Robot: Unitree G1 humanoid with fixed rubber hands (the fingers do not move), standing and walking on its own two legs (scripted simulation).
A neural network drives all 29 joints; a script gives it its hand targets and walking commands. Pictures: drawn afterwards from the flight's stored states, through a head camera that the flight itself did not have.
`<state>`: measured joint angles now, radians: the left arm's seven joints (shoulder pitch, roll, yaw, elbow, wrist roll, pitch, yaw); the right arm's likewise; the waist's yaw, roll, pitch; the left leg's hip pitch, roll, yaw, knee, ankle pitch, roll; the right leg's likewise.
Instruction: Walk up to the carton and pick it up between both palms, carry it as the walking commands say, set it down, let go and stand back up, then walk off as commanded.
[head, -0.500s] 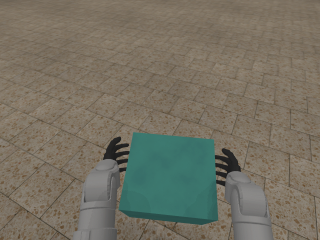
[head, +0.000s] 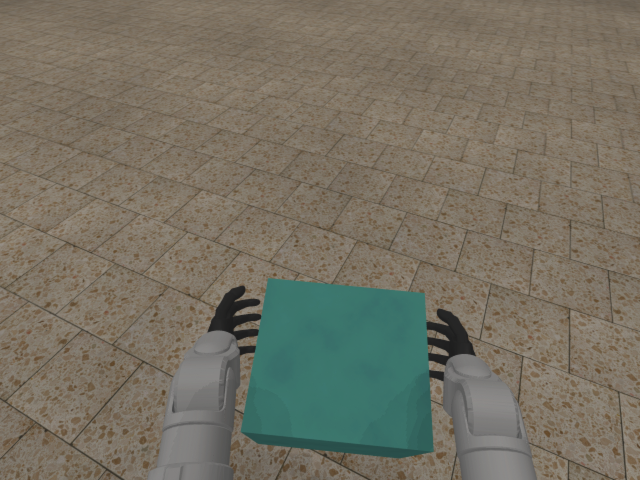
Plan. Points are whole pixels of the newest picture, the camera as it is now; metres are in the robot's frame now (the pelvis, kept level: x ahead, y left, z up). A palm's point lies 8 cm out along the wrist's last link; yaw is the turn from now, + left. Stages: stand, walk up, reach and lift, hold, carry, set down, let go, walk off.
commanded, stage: hold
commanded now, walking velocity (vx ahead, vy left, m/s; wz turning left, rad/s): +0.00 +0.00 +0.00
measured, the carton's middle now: (336, 372) +0.30 +0.01 -0.05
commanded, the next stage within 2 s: set down in 0.82 s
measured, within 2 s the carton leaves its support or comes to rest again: neither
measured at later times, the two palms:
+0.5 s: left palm (220, 334) +0.29 +0.16 +0.06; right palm (462, 366) +0.27 -0.14 +0.04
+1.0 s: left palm (221, 337) +0.30 +0.16 +0.04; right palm (455, 368) +0.28 -0.14 +0.02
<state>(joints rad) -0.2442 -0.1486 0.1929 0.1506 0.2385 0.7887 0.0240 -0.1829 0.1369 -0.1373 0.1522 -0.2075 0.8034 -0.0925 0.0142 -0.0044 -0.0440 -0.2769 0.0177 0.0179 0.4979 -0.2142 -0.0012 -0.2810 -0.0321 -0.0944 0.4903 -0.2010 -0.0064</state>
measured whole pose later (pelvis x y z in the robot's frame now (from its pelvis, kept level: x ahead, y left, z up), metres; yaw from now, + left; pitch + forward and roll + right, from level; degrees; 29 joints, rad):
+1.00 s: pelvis +0.00 +0.01 +0.00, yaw +0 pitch -2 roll -1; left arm -0.32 -0.17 0.25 0.32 0.34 0.69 0.00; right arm -0.26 0.14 -0.22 0.33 -0.24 0.74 -0.05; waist 0.01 0.00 -0.04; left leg -0.25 0.02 0.02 0.50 -0.21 0.01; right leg -0.23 -0.02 -0.08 0.43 -0.17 -0.01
